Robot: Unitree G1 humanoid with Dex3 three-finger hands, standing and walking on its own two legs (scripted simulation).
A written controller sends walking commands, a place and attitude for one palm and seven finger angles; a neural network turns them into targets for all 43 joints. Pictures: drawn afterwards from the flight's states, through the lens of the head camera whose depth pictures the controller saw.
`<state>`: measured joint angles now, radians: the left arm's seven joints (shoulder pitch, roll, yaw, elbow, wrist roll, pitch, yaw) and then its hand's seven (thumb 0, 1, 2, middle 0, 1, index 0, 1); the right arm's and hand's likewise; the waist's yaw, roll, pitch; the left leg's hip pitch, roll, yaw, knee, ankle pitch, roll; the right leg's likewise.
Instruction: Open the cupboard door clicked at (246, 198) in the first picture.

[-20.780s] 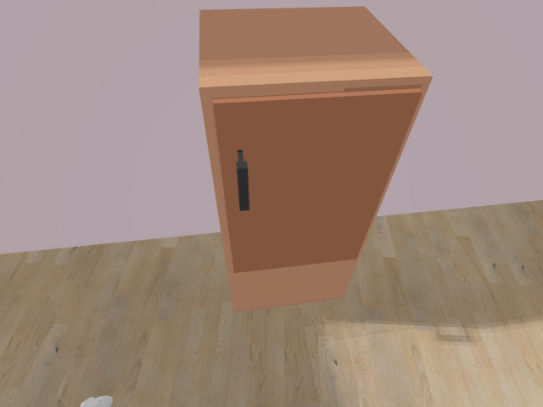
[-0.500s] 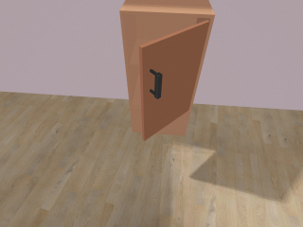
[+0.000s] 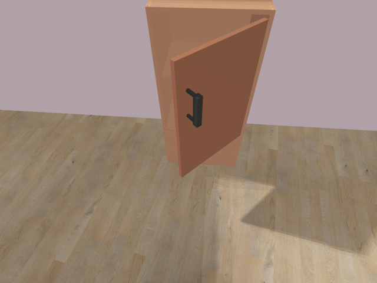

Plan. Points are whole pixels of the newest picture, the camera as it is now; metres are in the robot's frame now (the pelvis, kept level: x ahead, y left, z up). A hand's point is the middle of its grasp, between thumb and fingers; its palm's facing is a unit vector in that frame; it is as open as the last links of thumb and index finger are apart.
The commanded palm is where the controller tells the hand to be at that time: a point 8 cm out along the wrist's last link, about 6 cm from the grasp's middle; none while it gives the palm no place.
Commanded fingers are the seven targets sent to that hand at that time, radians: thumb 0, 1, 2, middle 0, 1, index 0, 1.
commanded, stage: look to check the result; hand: left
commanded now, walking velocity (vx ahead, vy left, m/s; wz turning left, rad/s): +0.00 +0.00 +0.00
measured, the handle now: (193, 108) +0.62 +0.02 -0.02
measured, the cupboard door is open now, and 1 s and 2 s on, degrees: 45 45 45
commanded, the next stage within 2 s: walk to a spot facing it in 0.04 s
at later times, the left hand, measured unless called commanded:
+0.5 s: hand out of the picture +0.11 +0.18 -0.18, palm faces -0.11 -0.96 -0.24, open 7.4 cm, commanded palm none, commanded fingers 0.00 0.90 0.90 -0.20 -0.30 -0.20 -0.30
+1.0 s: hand out of the picture +0.13 +0.12 -0.16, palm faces -0.30 -0.91 -0.28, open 7.4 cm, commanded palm none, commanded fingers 0.00 0.90 0.90 -0.20 -0.30 -0.20 -0.30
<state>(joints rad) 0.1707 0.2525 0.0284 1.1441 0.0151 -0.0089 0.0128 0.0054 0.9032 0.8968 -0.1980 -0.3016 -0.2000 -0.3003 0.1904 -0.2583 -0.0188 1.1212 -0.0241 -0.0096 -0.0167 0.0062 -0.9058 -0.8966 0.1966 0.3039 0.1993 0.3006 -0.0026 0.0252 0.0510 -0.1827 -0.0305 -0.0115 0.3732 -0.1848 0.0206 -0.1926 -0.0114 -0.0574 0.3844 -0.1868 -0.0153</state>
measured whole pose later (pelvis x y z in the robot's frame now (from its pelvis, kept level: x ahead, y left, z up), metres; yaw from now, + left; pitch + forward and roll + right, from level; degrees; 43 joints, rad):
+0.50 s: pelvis +0.03 -0.02 -0.01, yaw -8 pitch +0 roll +1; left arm 0.17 0.20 0.06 1.02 0.02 0.06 0.00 0.00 0.90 0.90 -0.20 -0.30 -0.20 -0.30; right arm 0.16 -0.20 -0.04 1.02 -0.03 0.02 -0.04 0.00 -0.90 -0.90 0.20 0.30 0.20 0.30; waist 0.01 -0.01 0.09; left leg -0.18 0.02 0.12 0.51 -0.33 0.00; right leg -0.28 0.04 0.05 0.61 -0.31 -0.03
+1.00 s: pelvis +0.04 -0.06 +0.00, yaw -24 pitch +2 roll +2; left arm 0.28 0.16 0.07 0.95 0.02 0.03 0.02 0.01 0.90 0.90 -0.20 -0.30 -0.20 -0.30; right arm 0.07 -0.24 -0.07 0.93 -0.01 0.07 -0.04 0.01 -0.91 -0.90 0.19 0.30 0.20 0.30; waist 0.04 0.02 0.08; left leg -0.52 0.03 -0.06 1.08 -0.34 -0.08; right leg -0.22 0.12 0.16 0.42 -0.20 -0.09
